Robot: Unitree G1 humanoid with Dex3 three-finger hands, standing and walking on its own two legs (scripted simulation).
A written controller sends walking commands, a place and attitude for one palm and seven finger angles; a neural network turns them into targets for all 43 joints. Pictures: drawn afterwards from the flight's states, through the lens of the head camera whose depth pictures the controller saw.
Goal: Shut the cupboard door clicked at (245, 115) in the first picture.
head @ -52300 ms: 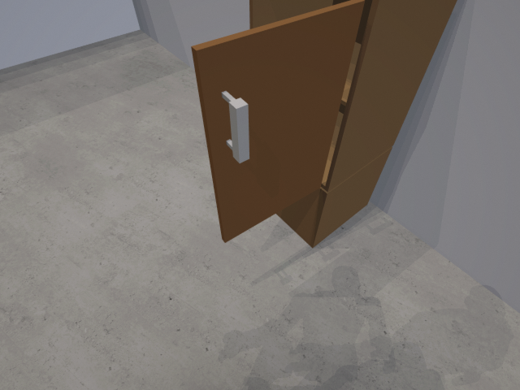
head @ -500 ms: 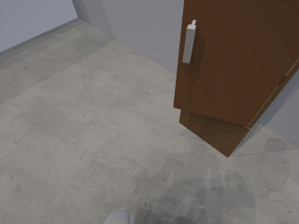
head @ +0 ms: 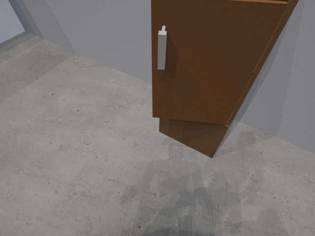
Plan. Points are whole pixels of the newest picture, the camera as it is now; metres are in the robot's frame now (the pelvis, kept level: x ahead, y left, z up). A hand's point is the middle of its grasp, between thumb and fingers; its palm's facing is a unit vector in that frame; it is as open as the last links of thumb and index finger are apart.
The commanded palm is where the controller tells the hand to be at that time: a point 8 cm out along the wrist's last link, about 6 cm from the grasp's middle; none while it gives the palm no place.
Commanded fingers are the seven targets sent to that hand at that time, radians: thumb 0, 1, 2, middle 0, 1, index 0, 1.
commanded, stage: take the last steps up to it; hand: left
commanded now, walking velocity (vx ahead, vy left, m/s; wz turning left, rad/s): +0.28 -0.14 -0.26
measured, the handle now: (162, 48) +0.69 +0.02 +0.09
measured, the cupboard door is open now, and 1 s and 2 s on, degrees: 24 24 24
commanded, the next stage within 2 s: come to a stop and stand still in 0.68 s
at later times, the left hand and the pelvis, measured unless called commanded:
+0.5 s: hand out of the picture +0.12 +0.18 -0.18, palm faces -0.07 -0.99 -0.13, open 7.4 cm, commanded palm none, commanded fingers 0.00 0.90 0.90 -0.20 -0.30 -0.20 -0.30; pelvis +0.09 +0.00 +0.00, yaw -5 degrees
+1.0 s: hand (145, 173) +0.33 +0.06 -0.16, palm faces -0.12 -0.97 -0.22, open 7.2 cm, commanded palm none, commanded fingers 0.00 0.90 0.90 -0.20 -0.30 -0.20 -0.30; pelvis +0.21 -0.10 +0.00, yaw -7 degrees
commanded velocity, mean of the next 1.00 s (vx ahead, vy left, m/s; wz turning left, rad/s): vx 0.10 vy -0.03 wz -0.09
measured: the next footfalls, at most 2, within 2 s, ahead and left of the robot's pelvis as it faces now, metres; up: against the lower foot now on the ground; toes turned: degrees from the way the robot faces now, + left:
right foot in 0.04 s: +0.03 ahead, -0.13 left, +0.00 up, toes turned -2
left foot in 0.36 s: +0.15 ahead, +0.10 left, +0.00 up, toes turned +4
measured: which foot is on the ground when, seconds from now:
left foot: down 0.00-0.04, up 0.06-0.34, down 0.36-0.82, up 0.84-1.00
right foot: up 0.00-0.02, down 0.04-0.36, up 0.38-0.80, down 0.82-1.00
